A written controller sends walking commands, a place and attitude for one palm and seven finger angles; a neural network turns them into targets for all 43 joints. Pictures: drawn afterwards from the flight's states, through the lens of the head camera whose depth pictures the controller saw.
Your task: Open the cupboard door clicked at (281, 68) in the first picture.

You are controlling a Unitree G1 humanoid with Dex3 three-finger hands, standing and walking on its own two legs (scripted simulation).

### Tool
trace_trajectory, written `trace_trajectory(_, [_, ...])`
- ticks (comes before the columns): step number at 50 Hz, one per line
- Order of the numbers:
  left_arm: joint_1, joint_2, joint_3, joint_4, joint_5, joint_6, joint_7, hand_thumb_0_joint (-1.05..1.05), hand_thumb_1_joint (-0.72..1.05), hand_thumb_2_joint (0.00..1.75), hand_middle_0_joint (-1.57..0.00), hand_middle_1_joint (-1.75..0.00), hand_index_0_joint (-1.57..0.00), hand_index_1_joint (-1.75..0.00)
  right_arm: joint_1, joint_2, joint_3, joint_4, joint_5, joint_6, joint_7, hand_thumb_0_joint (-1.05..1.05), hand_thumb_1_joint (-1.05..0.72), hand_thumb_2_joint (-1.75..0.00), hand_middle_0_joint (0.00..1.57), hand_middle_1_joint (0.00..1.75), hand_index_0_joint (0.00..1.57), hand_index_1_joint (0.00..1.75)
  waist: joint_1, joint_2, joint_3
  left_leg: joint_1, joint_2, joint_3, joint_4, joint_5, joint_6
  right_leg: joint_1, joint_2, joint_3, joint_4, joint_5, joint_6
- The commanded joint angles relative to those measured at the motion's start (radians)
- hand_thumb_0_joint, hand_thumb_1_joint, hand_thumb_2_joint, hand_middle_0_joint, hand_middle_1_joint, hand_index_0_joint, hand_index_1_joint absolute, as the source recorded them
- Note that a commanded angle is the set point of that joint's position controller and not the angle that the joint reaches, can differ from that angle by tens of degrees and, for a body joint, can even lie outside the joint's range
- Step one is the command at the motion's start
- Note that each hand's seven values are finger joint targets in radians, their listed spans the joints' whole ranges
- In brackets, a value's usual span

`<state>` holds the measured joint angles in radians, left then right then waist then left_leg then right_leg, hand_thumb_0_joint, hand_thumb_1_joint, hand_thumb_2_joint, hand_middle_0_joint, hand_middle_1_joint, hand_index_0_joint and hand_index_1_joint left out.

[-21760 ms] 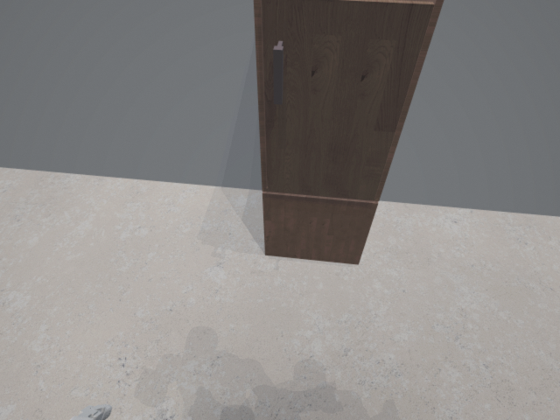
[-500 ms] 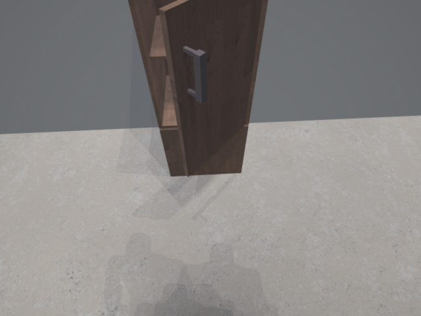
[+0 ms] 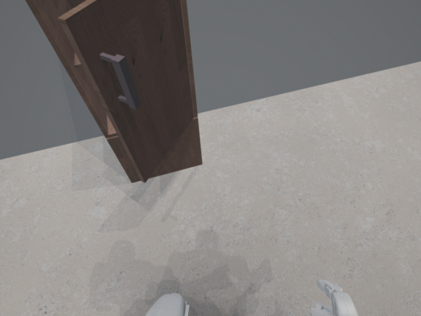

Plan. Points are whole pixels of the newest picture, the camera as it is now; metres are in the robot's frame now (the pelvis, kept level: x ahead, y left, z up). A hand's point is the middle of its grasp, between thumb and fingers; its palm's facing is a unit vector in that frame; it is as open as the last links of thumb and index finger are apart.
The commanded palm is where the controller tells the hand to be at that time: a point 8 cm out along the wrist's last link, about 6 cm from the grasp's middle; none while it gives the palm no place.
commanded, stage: walk to a spot facing it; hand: left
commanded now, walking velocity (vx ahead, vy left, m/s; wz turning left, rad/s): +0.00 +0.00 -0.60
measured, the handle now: (120, 81) +0.57 +0.27 +0.08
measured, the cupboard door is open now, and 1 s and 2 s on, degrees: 46 46 46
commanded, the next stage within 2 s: none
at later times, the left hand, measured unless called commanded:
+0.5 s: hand (136, 289) +0.17 +0.20 -0.17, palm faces -0.30 -0.91 -0.30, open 7.4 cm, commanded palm none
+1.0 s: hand (194, 249) +0.27 +0.07 -0.16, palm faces -0.63 -0.76 -0.16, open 7.4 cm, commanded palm none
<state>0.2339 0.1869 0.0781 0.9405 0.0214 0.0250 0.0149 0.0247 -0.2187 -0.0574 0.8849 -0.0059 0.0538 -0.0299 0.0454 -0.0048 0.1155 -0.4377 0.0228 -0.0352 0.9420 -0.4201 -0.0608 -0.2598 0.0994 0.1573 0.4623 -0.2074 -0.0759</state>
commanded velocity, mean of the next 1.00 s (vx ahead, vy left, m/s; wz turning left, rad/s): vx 0.12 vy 0.00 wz -0.60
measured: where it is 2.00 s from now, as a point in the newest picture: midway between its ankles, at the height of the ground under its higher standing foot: (297, 293)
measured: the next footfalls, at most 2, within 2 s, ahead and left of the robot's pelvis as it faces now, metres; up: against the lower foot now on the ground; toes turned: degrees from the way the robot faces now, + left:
left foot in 0.16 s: +0.05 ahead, +0.17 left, +0.00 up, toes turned -7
right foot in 0.44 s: +0.01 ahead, -0.12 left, +0.00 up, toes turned -19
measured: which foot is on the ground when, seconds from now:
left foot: up 0.00-0.14, down 0.16-0.44, up 0.46-0.70, down 0.72-1.00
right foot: down 0.00-0.14, up 0.16-0.42, down 0.44-0.72, up 0.74-1.00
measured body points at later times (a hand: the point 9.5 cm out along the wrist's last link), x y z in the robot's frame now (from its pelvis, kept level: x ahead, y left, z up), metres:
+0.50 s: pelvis +0.00 +0.01 -0.02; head +0.06 -0.02 +0.42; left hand +0.19 +0.24 -0.15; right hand -0.04 -0.26 -0.17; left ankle +0.01 +0.17 -0.71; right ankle -0.02 -0.11 -0.75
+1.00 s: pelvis +0.05 +0.00 +0.00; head +0.09 -0.02 +0.45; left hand +0.30 +0.12 -0.14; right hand -0.12 -0.17 -0.14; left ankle +0.09 +0.13 -0.74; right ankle +0.00 -0.14 -0.69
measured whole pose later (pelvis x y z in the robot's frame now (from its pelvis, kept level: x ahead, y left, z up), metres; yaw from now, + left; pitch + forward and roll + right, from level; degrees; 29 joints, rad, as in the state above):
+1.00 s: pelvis +0.05 +0.00 +0.00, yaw -38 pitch +2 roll -1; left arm 0.11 0.22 0.08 0.91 0.03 0.04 -0.07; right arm 0.41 -0.19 -0.02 0.96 -0.04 -0.03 -0.01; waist -0.04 0.00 0.07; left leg -0.13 0.14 0.23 0.40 -0.28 -0.04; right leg -0.52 -0.07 -0.07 0.88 -0.30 0.02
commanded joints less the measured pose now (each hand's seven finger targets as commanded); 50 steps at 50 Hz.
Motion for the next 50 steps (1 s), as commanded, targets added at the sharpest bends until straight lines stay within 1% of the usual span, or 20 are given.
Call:
trace_trajectory(1, [0.058,0.224,0.061,-0.064,0.007,-0.008,0.007,0.00,0.90,0.90,-0.20,-0.30,-0.20,-0.30,0.006,-0.067,-0.019,-0.086,0.006,-0.031,-0.010,0.00,-0.90,-0.90,0.20,0.30,0.20,0.30,0.004,-0.130,-0.171,-0.021,-0.020,0.001,-0.116,-0.028,0.013,0.179,-0.271,0.326,-0.068,0.447,-0.130])
trace_trajectory(5, [-0.029,0.214,0.054,-0.086,-0.003,-0.001,0.004,0.00,0.90,0.90,-0.20,-0.30,-0.20,-0.30,0.153,-0.085,-0.018,-0.053,0.011,-0.049,-0.020,0.00,-0.90,-0.90,0.20,0.30,0.20,0.30,-0.075,-0.111,-0.202,0.280,-0.009,-0.005,-0.478,0.155,0.029,-0.006,-0.200,0.295,0.013,0.345,-0.039])
trace_trajectory(7, [0.001,0.123,0.032,-0.117,-0.015,-0.002,-0.015,0.00,0.90,0.90,-0.20,-0.30,-0.20,-0.30,0.191,-0.238,-0.046,-0.060,-0.011,-0.061,-0.025,0.00,-0.90,-0.90,0.20,0.30,0.20,0.30,-0.072,0.305,-0.209,0.496,0.395,-0.394,-0.670,0.270,0.181,-0.334,0.011,0.020,0.314,-0.325,0.078])
trace_trajectory(8, [-0.034,0.151,0.038,-0.141,-0.003,-0.007,-0.023,0.00,0.90,0.90,-0.20,-0.30,-0.20,-0.30,0.198,-0.252,-0.040,-0.078,-0.022,-0.053,-0.033,0.00,-0.90,-0.90,0.20,0.30,0.20,0.30,-0.077,0.228,-0.155,0.367,0.497,-0.433,-0.671,0.345,0.280,-0.344,-0.038,-0.078,0.518,-0.428,0.108])
trace_trajectory(9, [-0.065,0.154,0.042,-0.134,0.010,-0.005,-0.032,0.00,0.90,0.90,-0.20,-0.30,-0.20,-0.30,0.194,-0.220,-0.033,-0.079,-0.034,-0.058,-0.031,0.00,-0.90,-0.90,0.20,0.30,0.20,0.30,-0.074,0.130,-0.128,0.312,0.446,-0.380,-0.650,0.470,0.288,-0.343,-0.057,-0.081,0.648,-0.376,0.117])
trace_trajectory(12, [-0.049,0.134,0.040,-0.114,-0.002,0.010,-0.048,0.00,0.90,0.90,-0.20,-0.30,-0.20,-0.30,0.131,-0.160,-0.012,-0.100,-0.030,-0.057,-0.027,0.00,-0.90,-0.90,0.20,0.30,0.20,0.30,-0.028,0.228,-0.132,0.281,0.288,-0.074,-0.574,0.618,0.204,-0.309,-0.107,-0.127,0.696,-0.277,0.134])
trace_trajectory(17, [-0.100,0.112,0.015,-0.126,-0.003,0.005,-0.060,0.00,0.90,0.90,-0.20,-0.30,-0.20,-0.30,0.225,-0.205,-0.032,-0.058,-0.031,-0.049,-0.017,0.00,-0.90,-0.90,0.20,0.30,0.20,0.30,-0.072,0.227,-0.146,0.302,0.276,0.038,-0.500,0.632,0.160,-0.128,-0.080,-0.250,0.309,-0.242,0.111])
trace_trajectory(20, [-0.008,0.144,0.023,-0.094,-0.006,-0.005,-0.055,0.00,0.90,0.90,-0.20,-0.30,-0.20,-0.30,0.210,-0.215,-0.037,-0.057,-0.020,-0.042,-0.007,0.00,-0.90,-0.90,0.20,0.30,0.20,0.30,-0.018,0.181,-0.165,0.206,0.248,0.095,-0.358,0.513,0.091,0.098,-0.081,-0.258,0.037,-0.008,0.080])
trace_trajectory(21, [0.055,0.229,0.039,-0.073,0.002,-0.016,-0.042,0.00,0.90,0.90,-0.20,-0.30,-0.20,-0.30,0.212,-0.169,-0.033,-0.074,-0.008,-0.040,0.000,0.00,-0.90,-0.90,0.20,0.30,0.20,0.30,0.012,-0.024,-0.204,0.043,0.178,0.168,-0.165,0.309,0.030,0.286,-0.237,-0.059,-0.054,0.216,0.023])
trace_trajectory(22, [0.107,0.345,0.064,-0.060,0.004,-0.025,-0.022,0.00,0.90,0.90,-0.20,-0.30,-0.20,-0.30,0.155,-0.095,-0.011,-0.126,-0.001,-0.038,0.008,0.00,-0.90,-0.90,0.20,0.30,0.20,0.30,0.046,-0.317,-0.208,-0.168,0.043,0.190,0.082,-0.222,-0.017,0.331,-0.504,0.303,-0.116,0.516,-0.108])
trace_trajectory(23, [0.136,0.358,0.056,-0.051,-0.006,-0.018,-0.013,0.00,0.90,0.90,-0.20,-0.30,-0.20,-0.30,0.144,-0.126,-0.012,-0.124,-0.001,-0.030,0.002,0.00,-0.90,-0.90,0.20,0.30,0.20,0.30,0.064,-0.230,-0.188,-0.162,0.066,0.056,0.168,-0.240,-0.002,0.257,-0.513,0.269,-0.095,0.443,-0.173])
trace_trajectory(25, [0.018,0.278,0.049,-0.076,0.001,-0.006,0.005,0.00,0.90,0.90,-0.20,-0.30,-0.20,-0.30,0.129,-0.128,-0.019,-0.099,-0.001,-0.030,-0.004,0.00,-0.90,-0.90,0.20,0.30,0.20,0.30,0.013,-0.287,-0.178,-0.193,0.083,0.025,0.209,-0.140,-0.004,0.231,-0.387,0.206,-0.057,0.397,-0.146])
trace_trajectory(30, [-0.071,0.262,0.041,-0.106,0.008,0.000,0.004,0.00,0.90,0.90,-0.20,-0.30,-0.20,-0.30,0.188,-0.078,-0.012,-0.055,0.002,-0.026,0.004,0.00,-0.90,-0.90,0.20,0.30,0.20,0.30,-0.042,-0.143,-0.163,0.024,0.034,0.080,-0.057,-0.044,-0.007,0.053,-0.319,0.152,-0.055,0.310,-0.115])
trace_trajectory(33, [-0.117,0.247,0.039,-0.113,0.004,0.007,-0.010,0.00,0.90,0.90,-0.20,-0.30,-0.20,-0.30,0.286,-0.083,-0.011,-0.032,-0.006,-0.037,0.004,0.00,-0.90,-0.90,0.20,0.30,0.20,0.30,-0.087,-0.135,-0.145,0.216,0.000,0.115,-0.298,0.057,0.002,-0.089,-0.258,0.164,-0.077,-0.103,-0.066])
trace_trajectory(34, [-0.148,0.220,0.034,-0.125,0.000,0.011,-0.017,0.00,0.90,0.90,-0.20,-0.30,-0.20,-0.30,0.355,-0.106,-0.014,-0.017,-0.010,-0.048,0.002,0.00,-0.90,-0.90,0.20,0.30,0.20,0.30,-0.128,-0.089,-0.130,0.355,0.019,0.093,-0.445,0.070,0.013,-0.231,-0.210,0.135,-0.041,-0.303,-0.028])
trace_trajectory(36, [-0.193,0.109,0.011,-0.196,-0.008,0.011,-0.037,0.00,0.90,0.90,-0.20,-0.30,-0.20,-0.30,0.473,-0.286,-0.044,-0.003,-0.043,-0.069,-0.016,0.00,-0.90,-0.90,0.20,0.30,0.20,0.30,-0.174,0.368,-0.089,0.415,0.481,-0.506,-0.809,-0.387,0.194,-0.514,-0.013,-0.152,0.468,-0.458,0.085])
trace_trajectory(37, [-0.245,0.148,0.020,-0.209,0.006,-0.005,-0.052,0.00,0.90,0.90,-0.20,-0.30,-0.20,-0.30,0.440,-0.287,-0.042,-0.014,-0.037,-0.079,-0.012,0.00,-0.90,-0.90,0.20,0.30,0.20,0.30,-0.157,0.207,-0.049,0.331,0.545,-0.560,-0.828,-0.381,0.260,-0.516,-0.120,-0.083,0.589,-0.370,0.072])
trace_trajectory(39, [-0.201,0.128,0.031,-0.161,0.015,-0.011,-0.070,0.00,0.90,0.90,-0.20,-0.30,-0.20,-0.30,0.318,-0.210,-0.021,-0.037,-0.038,-0.088,-0.006,0.00,-0.90,-0.90,0.20,0.30,0.20,0.30,-0.080,0.154,-0.010,0.209,0.395,-0.302,-0.810,-0.267,0.188,-0.444,-0.150,-0.122,0.729,-0.207,0.084])
trace_trajectory(42, [-0.159,0.077,0.019,-0.131,0.011,-0.008,-0.087,0.00,0.90,0.90,-0.20,-0.30,-0.20,-0.30,0.335,-0.146,-0.004,-0.020,-0.030,-0.105,-0.010,0.00,-0.90,-0.90,0.20,0.30,0.20,0.30,-0.069,0.194,-0.059,0.324,0.291,-0.020,-0.743,0.041,0.140,-0.447,-0.169,-0.176,0.683,-0.081,0.104])
trace_trajectory(50, [-0.288,0.051,0.000,-0.151,0.009,-0.022,-0.089,0.00,0.90,0.90,-0.20,-0.30,-0.20,-0.30,0.466,-0.149,-0.015,0.048,-0.039,-0.103,0.008,0.00,-0.90,-0.90,0.20,0.30,0.20,0.30,-0.127,0.186,-0.057,0.352,0.341,0.162,-0.705,0.207,0.148,-0.266,-0.154,-0.279,0.259,-0.124,0.084])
